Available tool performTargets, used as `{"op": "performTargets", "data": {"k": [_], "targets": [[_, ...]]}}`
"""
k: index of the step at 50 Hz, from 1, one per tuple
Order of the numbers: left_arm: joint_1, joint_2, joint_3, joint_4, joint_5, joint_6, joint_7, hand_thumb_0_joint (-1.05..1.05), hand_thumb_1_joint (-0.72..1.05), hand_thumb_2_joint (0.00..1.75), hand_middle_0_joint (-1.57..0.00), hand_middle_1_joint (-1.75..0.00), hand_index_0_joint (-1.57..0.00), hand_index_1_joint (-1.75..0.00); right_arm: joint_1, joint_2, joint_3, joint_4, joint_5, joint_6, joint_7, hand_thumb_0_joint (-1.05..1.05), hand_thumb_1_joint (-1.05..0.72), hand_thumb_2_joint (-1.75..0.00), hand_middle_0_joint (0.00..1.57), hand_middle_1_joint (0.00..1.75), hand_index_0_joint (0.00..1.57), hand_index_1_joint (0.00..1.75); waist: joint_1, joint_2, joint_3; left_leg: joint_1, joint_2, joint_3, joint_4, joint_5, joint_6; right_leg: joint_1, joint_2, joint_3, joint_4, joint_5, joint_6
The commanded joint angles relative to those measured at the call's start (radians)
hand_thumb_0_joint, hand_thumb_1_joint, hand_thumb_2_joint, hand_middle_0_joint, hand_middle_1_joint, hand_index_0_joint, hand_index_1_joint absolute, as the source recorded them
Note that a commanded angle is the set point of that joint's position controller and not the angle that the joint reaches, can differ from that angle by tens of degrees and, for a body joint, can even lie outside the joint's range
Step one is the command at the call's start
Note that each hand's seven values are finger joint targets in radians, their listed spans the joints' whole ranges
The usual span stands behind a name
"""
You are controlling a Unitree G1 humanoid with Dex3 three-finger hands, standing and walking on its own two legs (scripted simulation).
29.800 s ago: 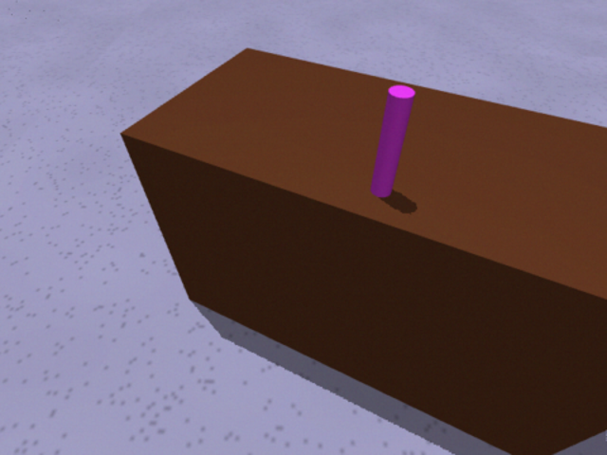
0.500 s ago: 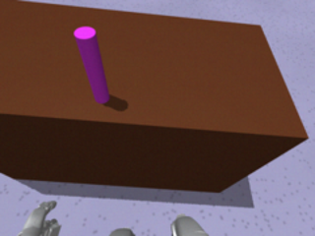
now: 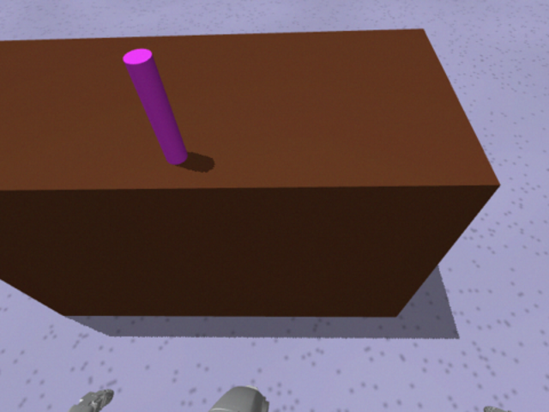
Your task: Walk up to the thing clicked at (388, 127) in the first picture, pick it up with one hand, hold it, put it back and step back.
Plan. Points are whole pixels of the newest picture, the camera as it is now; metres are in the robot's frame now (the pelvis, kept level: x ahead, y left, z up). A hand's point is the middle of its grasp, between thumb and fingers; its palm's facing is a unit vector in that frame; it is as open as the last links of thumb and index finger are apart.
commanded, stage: step back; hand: left
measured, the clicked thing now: (160, 114) +0.57 +0.24 +0.09
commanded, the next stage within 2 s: none
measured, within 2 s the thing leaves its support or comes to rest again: neither
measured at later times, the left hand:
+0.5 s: hand out of the picture -0.07 +0.27 -0.16, palm faces +0.02 -0.93 -0.37, open 7.4 cm
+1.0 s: hand out of the picture -0.20 +0.25 -0.15, palm faces +0.09 -0.91 -0.40, open 7.4 cm
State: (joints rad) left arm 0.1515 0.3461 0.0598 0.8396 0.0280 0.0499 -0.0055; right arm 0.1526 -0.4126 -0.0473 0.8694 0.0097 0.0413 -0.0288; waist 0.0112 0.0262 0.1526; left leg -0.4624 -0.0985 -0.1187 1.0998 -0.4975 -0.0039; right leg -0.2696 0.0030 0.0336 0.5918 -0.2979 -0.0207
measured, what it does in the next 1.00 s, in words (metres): walks backwards: left foot, then right foot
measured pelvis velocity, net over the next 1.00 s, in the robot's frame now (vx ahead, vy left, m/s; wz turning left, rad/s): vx -0.32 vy -0.03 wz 0.10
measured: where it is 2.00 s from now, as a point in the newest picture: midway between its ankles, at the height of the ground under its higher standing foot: outside the picture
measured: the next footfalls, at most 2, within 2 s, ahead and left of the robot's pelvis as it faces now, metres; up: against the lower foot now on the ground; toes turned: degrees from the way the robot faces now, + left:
left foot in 0.18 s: -0.04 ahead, +0.12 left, +0.00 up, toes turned +2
right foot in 0.60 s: -0.17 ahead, -0.16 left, +0.00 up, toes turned +2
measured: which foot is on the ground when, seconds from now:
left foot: up 0.00-0.16, down 0.18-0.62, up 0.64-0.90, down 0.92-1.00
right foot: down 0.00-0.20, up 0.22-0.58, down 0.60-0.94, up 0.96-1.00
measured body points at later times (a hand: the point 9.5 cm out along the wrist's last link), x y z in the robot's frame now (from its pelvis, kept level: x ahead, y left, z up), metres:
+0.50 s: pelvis -0.15 +0.00 +0.00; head -0.08 +0.03 +0.44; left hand -0.07 +0.32 -0.14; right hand +0.00 -0.31 -0.09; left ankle -0.08 +0.12 -0.73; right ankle -0.19 -0.16 -0.68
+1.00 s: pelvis -0.32 -0.03 -0.01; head -0.26 -0.02 +0.43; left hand -0.21 +0.30 -0.12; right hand -0.22 -0.34 -0.13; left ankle -0.31 +0.08 -0.73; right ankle -0.24 -0.16 -0.71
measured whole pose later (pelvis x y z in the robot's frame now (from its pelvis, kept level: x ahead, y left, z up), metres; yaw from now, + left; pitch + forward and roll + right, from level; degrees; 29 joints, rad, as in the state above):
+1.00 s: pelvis -0.32 -0.03 -0.01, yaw +6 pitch -3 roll +1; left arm 0.09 0.40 0.06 0.79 0.02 0.07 0.02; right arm 0.21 -0.37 -0.04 0.89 -0.03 0.03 -0.01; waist 0.00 -0.04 0.18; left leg -0.29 -0.05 0.00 0.68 -0.34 0.03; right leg -0.46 -0.03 0.04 0.87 -0.44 0.00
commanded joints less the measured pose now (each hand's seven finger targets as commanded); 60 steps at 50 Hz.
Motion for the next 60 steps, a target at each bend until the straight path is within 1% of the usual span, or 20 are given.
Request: {"op": "performTargets", "data": {"k": [1,4,8,9,10,11,15,21,26,29,30,31,32,35,42,46,48,49,52,60], "targets": [[-0.031,0.232,0.073,-0.136,0.008,-0.029,0.028,0.0,0.9,0.9,-0.2,-0.3,-0.2,-0.3,0.047,-0.17,-0.039,-0.069,-0.01,-0.026,-0.013,0.0,-0.9,-0.9,0.2,0.3,0.2,0.3,0.021,-0.178,-0.167,-0.029,0.013,0.018,-0.049,-0.036,-0.016,0.172,-0.229,0.167,-0.12,0.538,-0.209],[0.021,0.247,0.075,-0.138,0.007,-0.023,0.034,0.0,0.9,0.9,-0.2,-0.3,-0.2,-0.3,0.038,-0.158,-0.038,-0.084,-0.018,-0.034,-0.011,0.0,-0.9,-0.9,0.2,0.3,0.2,0.3,0.049,-0.219,-0.205,-0.008,0.052,0.056,-0.261,-0.041,-0.012,0.27,-0.256,0.189,-0.065,0.627,-0.213],[-0.041,0.267,0.066,-0.165,-0.012,-0.006,0.023,0.0,0.9,0.9,-0.2,-0.3,-0.2,-0.3,0.148,-0.159,-0.054,-0.041,-0.028,-0.045,0.0,0.0,-0.9,-0.9,0.2,0.3,0.2,0.3,-0.026,-0.188,-0.239,0.228,0.071,0.125,-0.668,0.273,0.019,0.132,-0.217,0.15,0.029,0.464,-0.139],[-0.03,0.237,0.056,-0.17,-0.013,-0.001,0.02,0.0,0.9,0.9,-0.2,-0.3,-0.2,-0.3,0.135,-0.199,-0.068,-0.046,-0.037,-0.049,0.001,0.0,-0.9,-0.9,0.2,0.3,0.2,0.3,-0.018,-0.091,-0.231,0.299,0.153,-0.007,-0.685,0.373,0.052,0.006,-0.158,0.123,0.071,0.292,-0.081],[-0.027,0.191,0.049,-0.185,-0.018,-0.001,0.017,0.0,0.9,0.9,-0.2,-0.3,-0.2,-0.3,0.11,-0.287,-0.087,-0.066,-0.052,-0.052,0.004,0.0,-0.9,-0.9,0.2,0.3,0.2,0.3,-0.015,0.129,-0.224,0.341,0.376,-0.307,-0.732,0.489,0.15,-0.172,-0.013,0.035,0.231,-0.018,-0.018],[-0.108,0.233,0.07,-0.187,-0.014,0.002,0.034,0.0,0.9,0.9,-0.2,-0.3,-0.2,-0.3,0.08,-0.37,-0.102,-0.08,-0.044,-0.048,0.01,0.0,-0.9,-0.9,0.2,0.3,0.2,0.3,-0.068,0.204,-0.196,0.191,0.507,-0.425,-0.769,0.627,0.285,-0.162,0.08,0.067,0.445,-0.358,0.004],[0.008,0.228,0.078,-0.111,-0.024,0.004,0.034,0.0,0.9,0.9,-0.2,-0.3,-0.2,-0.3,-0.04,-0.23,-0.068,-0.097,-0.041,-0.052,-0.009,0.0,-0.9,-0.9,0.2,0.3,0.2,0.3,0.023,0.082,-0.144,0.234,0.376,-0.146,-0.682,0.732,0.228,-0.231,0.104,0.177,0.706,-0.233,0.003],[0.016,0.213,0.074,-0.11,-0.01,-0.006,0.022,0.0,0.9,0.9,-0.2,-0.3,-0.2,-0.3,0.038,-0.209,-0.073,-0.102,-0.038,-0.043,-0.01,0.0,-0.9,-0.9,0.2,0.3,0.2,0.3,-0.042,0.127,-0.19,0.424,0.354,-0.096,-0.627,0.731,0.259,-0.227,0.071,0.106,0.455,-0.228,0.067],[0.089,0.21,0.074,-0.068,-0.008,-0.011,0.009,0.0,0.9,0.9,-0.2,-0.3,-0.2,-0.3,-0.007,-0.252,-0.08,-0.134,-0.042,-0.023,0.003,0.0,-0.9,-0.9,0.2,0.3,0.2,0.3,-0.021,0.211,-0.242,0.303,0.359,-0.095,-0.631,0.571,0.22,-0.014,0.025,-0.006,0.132,-0.168,0.03],[0.206,0.233,0.083,-0.008,0.01,-0.02,0.007,0.0,0.9,0.9,-0.2,-0.3,-0.2,-0.3,-0.062,-0.233,-0.07,-0.148,-0.025,-0.006,0.007,0.0,-0.9,-0.9,0.2,0.3,0.2,0.3,0.037,0.131,-0.232,0.101,0.277,-0.056,-0.529,0.343,0.11,0.151,-0.016,0.024,-0.151,0.004,-0.024],[0.183,0.311,0.106,-0.029,0.025,-0.025,0.005,0.0,0.9,0.9,-0.2,-0.3,-0.2,-0.3,-0.05,-0.169,-0.054,-0.161,-0.019,-0.006,0.007,0.0,-0.9,-0.9,0.2,0.3,0.2,0.3,0.028,-0.103,-0.168,-0.105,0.118,-0.018,-0.371,0.105,0.04,0.149,-0.191,0.324,-0.234,-0.099,-0.083],[0.09,0.418,0.127,-0.069,0.016,-0.019,0.004,0.0,0.9,0.9,-0.2,-0.3,-0.2,-0.3,-0.08,-0.159,-0.058,-0.167,-0.016,-0.006,-0.011,0.0,-0.9,-0.9,0.2,0.3,0.2,0.3,0.059,-0.298,-0.123,-0.071,-0.001,0.026,-0.11,-0.116,-0.003,-0.101,-0.405,0.504,-0.337,-0.091,-0.246],[0.014,0.41,0.12,-0.105,0.017,-0.026,0.009,0.0,0.9,0.9,-0.2,-0.3,-0.2,-0.3,-0.071,-0.201,-0.072,-0.15,-0.022,-0.002,-0.016,0.0,-0.9,-0.9,0.2,0.3,0.2,0.3,0.037,-0.275,-0.062,-0.034,0.041,-0.06,0.051,-0.107,-0.011,-0.233,-0.452,0.548,-0.363,-0.094,-0.29],[-0.101,0.278,0.086,-0.122,0.017,-0.033,0.023,0.0,0.9,0.9,-0.2,-0.3,-0.2,-0.3,0.036,-0.182,-0.059,-0.091,-0.009,-0.016,-0.008,0.0,-0.9,-0.9,0.2,0.3,0.2,0.3,-0.041,-0.167,-0.088,-0.006,-0.012,-0.033,0.092,0.037,-0.005,-0.12,-0.231,0.174,-0.186,0.247,-0.166],[0.009,0.274,0.081,-0.129,0.012,-0.019,0.041,0.0,0.9,0.9,-0.2,-0.3,-0.2,-0.3,0.041,-0.154,-0.045,-0.095,-0.03,-0.03,-0.005,0.0,-0.9,-0.9,0.2,0.3,0.2,0.3,0.041,-0.228,-0.173,0.009,0.062,0.076,-0.317,-0.022,-0.009,0.191,-0.27,0.171,-0.058,0.505,-0.178],[-0.022,0.249,0.055,-0.142,-0.005,0.002,0.029,0.0,0.9,0.9,-0.2,-0.3,-0.2,-0.3,0.143,-0.182,-0.065,-0.042,-0.038,-0.037,-0.002,0.0,-0.9,-0.9,0.2,0.3,0.2,0.3,-0.007,-0.136,-0.212,0.263,0.111,0.058,-0.684,0.298,0.041,0.015,-0.199,0.121,0.071,0.274,-0.086],[-0.081,0.238,0.062,-0.159,-0.02,0.005,0.036,0.0,0.9,0.9,-0.2,-0.3,-0.2,-0.3,0.073,-0.37,-0.097,-0.074,-0.042,-0.034,0.008,0.0,-0.9,-0.9,0.2,0.3,0.2,0.3,-0.043,0.214,-0.196,0.167,0.498,-0.423,-0.781,0.529,0.287,-0.166,0.049,-0.001,0.448,-0.345,0.01],[-0.098,0.252,0.074,-0.146,-0.005,0.011,0.043,0.0,0.9,0.9,-0.2,-0.3,-0.2,-0.3,0.05,-0.349,-0.1,-0.077,-0.05,-0.04,0.006,0.0,-0.9,-0.9,0.2,0.3,0.2,0.3,-0.04,0.137,-0.172,0.103,0.511,-0.434,-0.77,0.551,0.314,-0.148,0.056,0.122,0.599,-0.357,0.007],[0.013,0.236,0.069,-0.083,-0.027,0.014,0.036,0.0,0.9,0.9,-0.2,-0.3,-0.2,-0.3,-0.052,-0.24,-0.062,-0.086,-0.049,-0.043,-0.01,0.0,-0.9,-0.9,0.2,0.3,0.2,0.3,0.041,0.062,-0.152,0.159,0.381,-0.147,-0.684,0.662,0.238,-0.196,0.082,0.153,0.727,-0.233,0.003],[0.022,0.209,0.056,-0.061,-0.005,-0.012,0.015,0.0,0.9,0.9,-0.2,-0.3,-0.2,-0.3,0.017,-0.236,-0.071,-0.094,-0.053,-0.014,0.002,0.0,-0.9,-0.9,0.2,0.3,0.2,0.3,-0.032,0.181,-0.235,0.364,0.345,-0.101,-0.636,0.526,0.229,-0.093,0.025,-0.003,0.148,-0.22,0.038]]}}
